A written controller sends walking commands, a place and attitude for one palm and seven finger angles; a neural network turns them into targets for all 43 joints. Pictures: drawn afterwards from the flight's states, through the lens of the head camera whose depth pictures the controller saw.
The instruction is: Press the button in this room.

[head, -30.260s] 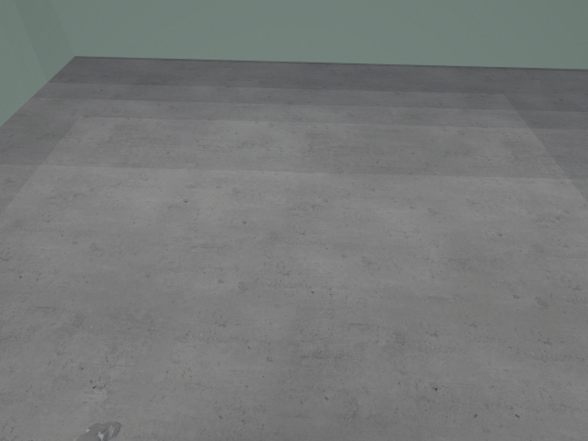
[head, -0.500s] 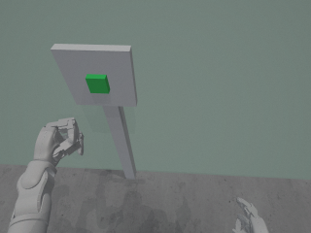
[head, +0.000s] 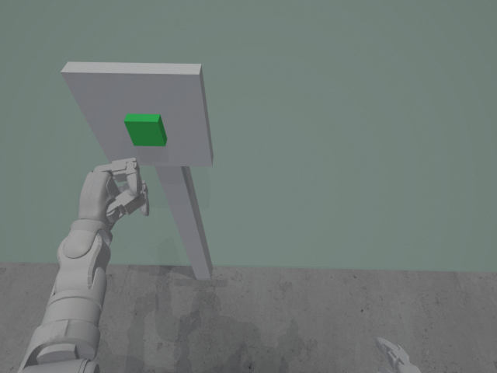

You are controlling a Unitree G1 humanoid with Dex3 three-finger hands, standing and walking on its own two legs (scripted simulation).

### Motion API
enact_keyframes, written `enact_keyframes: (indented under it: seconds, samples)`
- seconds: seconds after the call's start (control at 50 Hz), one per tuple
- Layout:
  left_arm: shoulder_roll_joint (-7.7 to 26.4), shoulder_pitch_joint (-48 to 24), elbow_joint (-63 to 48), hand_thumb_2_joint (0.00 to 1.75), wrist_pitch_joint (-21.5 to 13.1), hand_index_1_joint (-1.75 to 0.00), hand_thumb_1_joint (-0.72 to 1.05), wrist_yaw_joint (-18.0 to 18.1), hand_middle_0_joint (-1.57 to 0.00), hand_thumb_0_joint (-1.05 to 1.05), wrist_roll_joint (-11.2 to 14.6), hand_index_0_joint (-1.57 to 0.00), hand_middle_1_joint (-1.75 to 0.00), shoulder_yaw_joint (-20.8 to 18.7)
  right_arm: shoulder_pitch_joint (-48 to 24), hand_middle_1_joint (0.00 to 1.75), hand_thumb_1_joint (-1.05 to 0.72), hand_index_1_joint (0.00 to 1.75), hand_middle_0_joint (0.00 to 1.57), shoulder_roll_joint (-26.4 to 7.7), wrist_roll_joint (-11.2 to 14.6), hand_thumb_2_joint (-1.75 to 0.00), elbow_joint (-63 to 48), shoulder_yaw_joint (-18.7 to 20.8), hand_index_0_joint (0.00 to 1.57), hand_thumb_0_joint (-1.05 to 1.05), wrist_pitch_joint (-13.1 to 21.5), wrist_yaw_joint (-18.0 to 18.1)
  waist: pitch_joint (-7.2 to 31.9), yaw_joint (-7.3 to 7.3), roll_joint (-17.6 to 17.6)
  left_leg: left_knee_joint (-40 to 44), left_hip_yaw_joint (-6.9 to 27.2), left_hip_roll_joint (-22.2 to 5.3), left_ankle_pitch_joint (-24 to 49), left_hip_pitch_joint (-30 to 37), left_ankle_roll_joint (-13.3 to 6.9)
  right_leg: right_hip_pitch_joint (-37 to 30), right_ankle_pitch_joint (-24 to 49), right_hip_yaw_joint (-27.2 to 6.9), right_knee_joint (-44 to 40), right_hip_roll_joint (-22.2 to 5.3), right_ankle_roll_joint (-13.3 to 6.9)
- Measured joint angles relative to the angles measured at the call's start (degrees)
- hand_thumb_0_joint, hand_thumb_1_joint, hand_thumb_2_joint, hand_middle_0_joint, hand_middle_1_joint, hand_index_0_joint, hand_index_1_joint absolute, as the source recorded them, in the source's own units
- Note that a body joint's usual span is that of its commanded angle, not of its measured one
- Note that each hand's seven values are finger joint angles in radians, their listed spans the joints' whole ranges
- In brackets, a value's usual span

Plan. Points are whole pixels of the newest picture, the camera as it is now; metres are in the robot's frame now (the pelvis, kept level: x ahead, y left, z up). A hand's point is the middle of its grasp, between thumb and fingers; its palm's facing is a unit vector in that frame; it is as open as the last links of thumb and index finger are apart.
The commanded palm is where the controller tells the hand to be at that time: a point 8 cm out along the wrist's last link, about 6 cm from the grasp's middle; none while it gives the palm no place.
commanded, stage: aim a knuckle at the button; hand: left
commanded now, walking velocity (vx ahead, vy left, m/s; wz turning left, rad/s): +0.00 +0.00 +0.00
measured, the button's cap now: (147, 129) +0.50 +0.20 +0.10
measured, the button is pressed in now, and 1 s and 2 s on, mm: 0 0 13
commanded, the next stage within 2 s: press the button with the knuckle in 1.02 s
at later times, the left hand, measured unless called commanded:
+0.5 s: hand (153, 178) +0.42 +0.17 +0.07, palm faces -0.01 -1.00 -0.01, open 3.1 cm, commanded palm +0.39 +0.23 +0.07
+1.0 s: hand (156, 179) +0.41 +0.17 +0.07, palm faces +0.00 -1.00 -0.02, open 3.1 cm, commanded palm +0.38 +0.22 +0.07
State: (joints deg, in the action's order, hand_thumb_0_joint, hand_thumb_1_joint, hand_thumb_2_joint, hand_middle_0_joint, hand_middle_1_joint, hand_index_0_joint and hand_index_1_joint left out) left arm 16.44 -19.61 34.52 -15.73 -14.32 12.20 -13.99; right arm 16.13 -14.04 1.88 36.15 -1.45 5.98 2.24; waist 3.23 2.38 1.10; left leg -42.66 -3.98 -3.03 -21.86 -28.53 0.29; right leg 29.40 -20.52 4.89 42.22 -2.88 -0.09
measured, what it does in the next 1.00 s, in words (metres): stands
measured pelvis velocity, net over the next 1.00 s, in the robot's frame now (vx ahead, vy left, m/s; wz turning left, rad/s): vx -0.01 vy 0.00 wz -0.02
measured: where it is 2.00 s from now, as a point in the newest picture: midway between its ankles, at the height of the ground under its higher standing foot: outside the picture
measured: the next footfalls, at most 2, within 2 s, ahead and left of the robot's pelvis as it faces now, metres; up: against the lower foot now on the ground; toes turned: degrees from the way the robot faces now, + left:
none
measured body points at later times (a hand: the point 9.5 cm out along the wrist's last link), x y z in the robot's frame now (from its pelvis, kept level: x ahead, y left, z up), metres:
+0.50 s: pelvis -0.01 +0.00 -0.01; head +0.06 +0.00 +0.44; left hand +0.41 +0.23 +0.07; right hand +0.05 -0.26 -0.13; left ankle -0.01 +0.12 -0.71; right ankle +0.00 -0.12 -0.71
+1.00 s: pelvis -0.01 +0.00 -0.01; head +0.05 +0.00 +0.44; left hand +0.40 +0.22 +0.08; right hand +0.07 -0.26 -0.12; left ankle -0.01 +0.12 -0.71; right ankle +0.00 -0.12 -0.71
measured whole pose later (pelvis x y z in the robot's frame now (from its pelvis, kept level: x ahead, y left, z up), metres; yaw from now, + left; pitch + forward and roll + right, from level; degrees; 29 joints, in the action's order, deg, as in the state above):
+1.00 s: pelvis -0.01 +0.00 -0.01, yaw -1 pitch +11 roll +0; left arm 16.7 -30.0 47.0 -22.7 -11.0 9.4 -15.7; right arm 18.5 -14.1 1.4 35.1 -0.4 0.0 0.9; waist 4.5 4.0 1.0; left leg -46.6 -4.6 -3.8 -22.9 -34.7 0.1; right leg 35.8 -20.7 3.9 45.5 -2.2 -0.1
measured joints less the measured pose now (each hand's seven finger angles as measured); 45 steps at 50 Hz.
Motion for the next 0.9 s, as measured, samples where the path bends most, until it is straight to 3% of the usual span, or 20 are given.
enact_keyframes:
  seconds: [0.14,0.34,0.58,0.72,0.9]
  samples:
    - [-0.33,-4.27,4.49,0.9,-2.02,-1.5,0.9,0.73,-1.3,0.02,-0.89,-1.3,-1.5,0.3,0.81,0.3,-0.91,0.3,0.2,-0.42,-0.24,-0.9,0.58,0.58,0.2,0.01,-1.62,-0.23,-0.33,0.25,-0.2,-1.47,0.2,-0.09,-0.45,-2.06,-0.09,1.83,-0.26,0.1,1.07,0.01,0.03]
    - [1.31,-12.59,13.67,0.9,-4.11,-1.5,0.9,1.83,-1.3,0.02,-2.61,-1.3,-1.5,-1.43,1.71,0.3,-0.91,0.3,0.2,-0.49,-0.6,-0.9,1.54,0.94,0.2,0.0,-3.74,-0.65,0.38,1.87,-0.53,-3.17,0.03,-0.37,-0.73,-5.21,-0.12,5.06,-0.32,-0.19,2.59,0.2,-0.06]
    - [2.16,-12.0,16.18,0.9,-6.01,-1.5,0.9,1.17,-1.3,0.02,-2.51,-1.3,-1.5,-3.3,3.6,0.3,-0.91,0.3,0.2,-0.38,-0.41,-0.9,0.61,0.89,0.2,0.0,-5.89,-0.84,0.72,2.22,-0.55,-3.78,-0.38,-0.75,-0.81,-6.25,-0.18,6.31,-0.13,-0.68,3.09,0.57,-0.1]
    - [1.26,-12.28,14.19,0.9,-7.18,-1.5,0.9,1.68,-1.3,0.02,-2.13,-1.3,-1.5,-1.22,2.92,0.3,-0.91,0.3,0.2,-0.41,-0.33,-0.9,0.88,1.28,0.2,0.0,-5.59,-0.68,0.76,1.79,-0.09,-4.26,-0.02,-0.72,-0.83,-6.8,-0.24,6.49,0.03,-0.38,3.1,0.54,-0.06]
    - [0.95,-13.68,16.85,0.9,-5.52,-1.5,0.9,2.97,-1.3,0.02,-3.45,-1.3,-1.5,-2.08,1.84,0.3,-0.91,0.3,0.2,-0.11,-0.52,-0.9,-0.74,0.71,0.2,0.0,-6.01,-1.17,1.24,2.36,-0.41,-4.16,-0.44,-0.6,-0.8,-6.92,-0.28,7.06,-0.11,-0.84,3.56,0.44,-0.04]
